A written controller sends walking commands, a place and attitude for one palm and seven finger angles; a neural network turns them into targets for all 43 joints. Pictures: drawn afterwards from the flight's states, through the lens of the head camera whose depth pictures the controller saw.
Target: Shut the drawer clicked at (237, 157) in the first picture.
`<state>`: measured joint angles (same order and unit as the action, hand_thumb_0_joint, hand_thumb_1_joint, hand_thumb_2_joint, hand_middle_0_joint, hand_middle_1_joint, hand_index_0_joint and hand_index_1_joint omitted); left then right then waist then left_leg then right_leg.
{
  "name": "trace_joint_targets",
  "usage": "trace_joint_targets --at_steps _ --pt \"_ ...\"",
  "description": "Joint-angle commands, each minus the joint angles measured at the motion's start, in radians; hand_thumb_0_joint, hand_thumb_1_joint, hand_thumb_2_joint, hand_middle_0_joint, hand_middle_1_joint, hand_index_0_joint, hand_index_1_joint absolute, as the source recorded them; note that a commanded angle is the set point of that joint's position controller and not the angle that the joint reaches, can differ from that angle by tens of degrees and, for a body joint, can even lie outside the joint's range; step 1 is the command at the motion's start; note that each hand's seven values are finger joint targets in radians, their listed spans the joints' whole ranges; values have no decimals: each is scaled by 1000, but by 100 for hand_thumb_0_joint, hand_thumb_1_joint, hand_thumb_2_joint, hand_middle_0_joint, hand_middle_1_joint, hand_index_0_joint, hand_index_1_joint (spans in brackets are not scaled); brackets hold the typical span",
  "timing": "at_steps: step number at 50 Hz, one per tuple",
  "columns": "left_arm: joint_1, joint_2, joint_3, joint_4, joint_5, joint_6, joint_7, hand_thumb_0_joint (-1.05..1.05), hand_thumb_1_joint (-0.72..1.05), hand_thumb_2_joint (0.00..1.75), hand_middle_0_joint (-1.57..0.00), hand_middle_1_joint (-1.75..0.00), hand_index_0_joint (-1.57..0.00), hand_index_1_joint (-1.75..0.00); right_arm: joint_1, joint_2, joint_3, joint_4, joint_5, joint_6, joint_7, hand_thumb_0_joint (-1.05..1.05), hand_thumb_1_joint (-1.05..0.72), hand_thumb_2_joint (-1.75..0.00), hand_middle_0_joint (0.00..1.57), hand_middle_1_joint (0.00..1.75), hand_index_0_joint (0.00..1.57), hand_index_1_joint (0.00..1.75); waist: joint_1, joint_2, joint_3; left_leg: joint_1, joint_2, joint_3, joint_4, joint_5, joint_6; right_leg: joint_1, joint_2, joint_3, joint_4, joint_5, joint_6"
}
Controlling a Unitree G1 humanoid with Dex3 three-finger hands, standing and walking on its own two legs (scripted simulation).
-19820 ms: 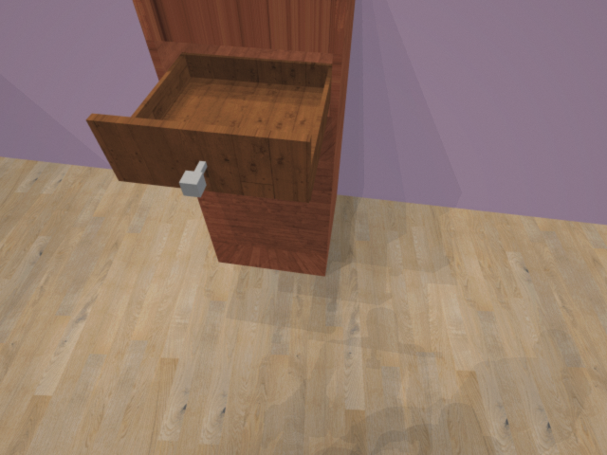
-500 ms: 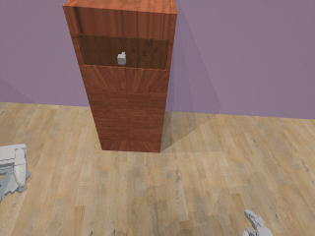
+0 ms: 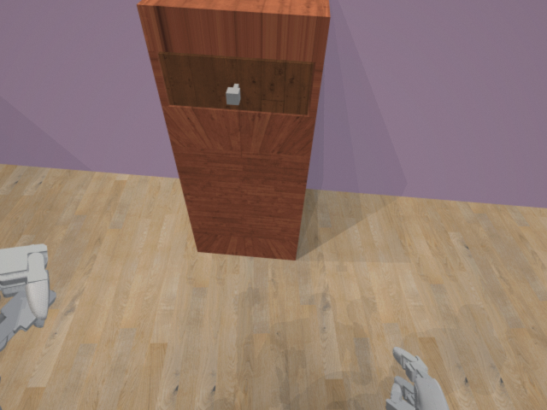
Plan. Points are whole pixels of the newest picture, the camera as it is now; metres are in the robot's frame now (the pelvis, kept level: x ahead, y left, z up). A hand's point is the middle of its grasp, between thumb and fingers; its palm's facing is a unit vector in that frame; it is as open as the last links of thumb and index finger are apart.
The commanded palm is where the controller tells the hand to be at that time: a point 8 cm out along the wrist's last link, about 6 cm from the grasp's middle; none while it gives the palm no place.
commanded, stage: let the arm hang, fingers relaxed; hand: left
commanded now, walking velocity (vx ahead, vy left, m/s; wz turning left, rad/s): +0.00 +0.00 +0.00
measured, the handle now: (234, 92) +0.83 +0.14 +0.04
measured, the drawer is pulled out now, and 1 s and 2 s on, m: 0.00 0.00 0.00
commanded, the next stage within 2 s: look to check the result in 1.18 s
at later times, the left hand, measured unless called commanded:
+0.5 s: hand out of the picture -0.04 +0.21 -0.18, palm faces +0.07 -0.98 -0.21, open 3.8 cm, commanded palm none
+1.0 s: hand out of the picture -0.05 +0.16 -0.17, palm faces +0.07 -0.98 -0.17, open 7.3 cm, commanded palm none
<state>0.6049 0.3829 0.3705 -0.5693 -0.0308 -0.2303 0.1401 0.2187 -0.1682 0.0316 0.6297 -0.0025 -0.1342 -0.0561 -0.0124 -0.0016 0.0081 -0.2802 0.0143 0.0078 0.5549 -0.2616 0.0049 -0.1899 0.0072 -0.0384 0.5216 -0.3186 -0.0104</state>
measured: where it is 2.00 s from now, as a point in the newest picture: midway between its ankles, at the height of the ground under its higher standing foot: outside the picture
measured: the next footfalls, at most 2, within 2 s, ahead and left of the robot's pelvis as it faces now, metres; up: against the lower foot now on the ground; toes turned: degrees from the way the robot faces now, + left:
none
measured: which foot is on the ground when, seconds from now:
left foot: down 0.00-1.00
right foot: down 0.00-1.00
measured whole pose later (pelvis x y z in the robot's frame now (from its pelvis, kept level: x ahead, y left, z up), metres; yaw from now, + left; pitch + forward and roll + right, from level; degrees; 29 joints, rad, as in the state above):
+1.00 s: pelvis -0.03 +0.01 +0.01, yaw +1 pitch -2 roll +0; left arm 0.32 0.10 0.01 1.14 0.01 0.00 0.03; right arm 0.31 -0.11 -0.02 1.12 -0.02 0.02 -0.03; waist -0.01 0.03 0.03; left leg -0.25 -0.01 0.00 0.45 -0.16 0.02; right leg -0.18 -0.02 -0.05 0.46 -0.25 0.00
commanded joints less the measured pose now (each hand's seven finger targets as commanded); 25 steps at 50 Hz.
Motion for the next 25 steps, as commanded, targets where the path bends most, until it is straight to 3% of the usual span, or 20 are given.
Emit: trace_joint_targets --at_steps 1,3,4,5,6,7,8,9,10,11,13,16,18,22,25 --pt "27 134 102 -138 -20 -51 14 0 90 90 -140 -160 -140 -160 -91 -140 -64 -153 10 -27 -4 0 -90 -90 20 30 20 30 -7 -48 -89 33 22 -9 -21 164 15 19 -141 165 -141 366 -39" --pt "16 137 102 -143 -20 -50 14 0 90 90 -140 -160 -140 -160 -101 -140 -63 -157 8 -18 -10 0 -90 -90 20 30 20 30 -2 -13 -87 73 33 -19 -64 176 23 -5 -117 138 -144 304 -23" --pt "-123 31 -289 659 67 88 -119 0 90 90 -140 -160 -140 -160 -106 -253 -119 91 8 -78 73 0 -90 -90 20 30 20 30 -48 9 -59 68 77 -38 91 339 18 -160 -158 36 42 398 -26" --pt "-125 -18 -245 666 77 185 -137 0 90 90 -136 -156 -136 -156 -23 -234 -122 83 8 11 76 0 -90 -90 20 30 20 30 -24 7 -99 54 76 -56 50 347 23 -140 -139 55 58 361 -16" --pt "-140 -51 -258 704 72 209 -137 0 90 90 -132 -151 -132 -151 -13 -190 -101 69 3 46 72 0 -90 -90 20 30 20 30 -9 -35 -101 7 88 -84 32 293 46 -125 -108 25 66 257 -6" --pt "-162 -63 -270 756 70 218 -138 0 90 90 -128 -147 -128 -147 -26 -182 -87 56 -6 63 67 0 -90 -90 20 30 20 30 2 -73 -84 -38 94 -114 15 247 64 -114 -96 27 58 199 -1" --pt "-194 -52 -274 811 71 222 -138 0 90 90 -124 -143 -124 -143 -32 -180 -80 54 -13 74 63 0 -90 -90 20 30 20 30 9 -146 -74 -74 84 -126 17 230 70 -76 -99 35 34 209 -5" --pt "-229 -40 -278 874 74 222 -137 0 90 90 -120 -138 -120 -138 -29 -173 -80 59 -20 81 62 0 -90 -90 20 30 20 30 10 -219 -87 -73 58 -102 38 247 56 -41 -120 62 17 284 -22" --pt "-252 -27 -281 944 68 223 -135 0 90 90 -116 -134 -116 -134 -36 -176 -80 72 -22 90 58 0 -90 -90 20 30 20 30 11 -248 -81 -52 30 -70 68 261 43 -33 -155 86 -8 375 -42" --pt "-277 -17 -286 1016 65 226 -131 0 90 90 -112 -130 -112 -130 -38 -173 -81 89 -25 102 54 0 -90 -90 20 30 20 30 6 -232 -71 -23 16 -54 67 259 34 -33 -173 97 -21 434 -56" --pt "-314 -14 -298 1148 56 233 -123 0 90 90 -104 -121 -104 -121 -28 -166 -76 138 -27 118 48 0 -90 -90 20 30 20 30 1 -86 -66 31 27 -61 17 307 29 -23 -157 88 -21 418 -52" --pt "-324 -34 -320 1323 45 240 -118 0 90 90 -92 -108 -92 -108 -28 -160 -61 211 -23 127 39 0 -90 -90 20 30 20 30 16 138 -27 16 66 -120 -89 304 47 4 -99 61 -59 184 -24" --pt "-297 -59 -323 1422 39 241 -117 0 90 90 -84 -99 -84 -99 -17 -145 -57 258 -22 131 32 0 -90 -90 20 30 20 30 23 193 -4 5 75 -134 -135 213 50 18 -88 57 -102 99 -27" --pt "-269 -76 -332 1550 40 240 -123 0 90 90 -68 -82 -68 -82 41 -133 -58 325 -16 137 24 0 -90 -90 20 30 20 30 18 175 -2 22 81 -152 -195 59 52 24 -85 45 -153 43 -34" --pt "-247 -91 -342 1614 39 237 -122 0 90 90 -56 -69 -56 -69 82 -129 -62 368 -12 140 21 0 -90 -90 20 30 20 30 15 84 13 38 86 -157 -214 29 55 11 -86 37 -172 34 -34"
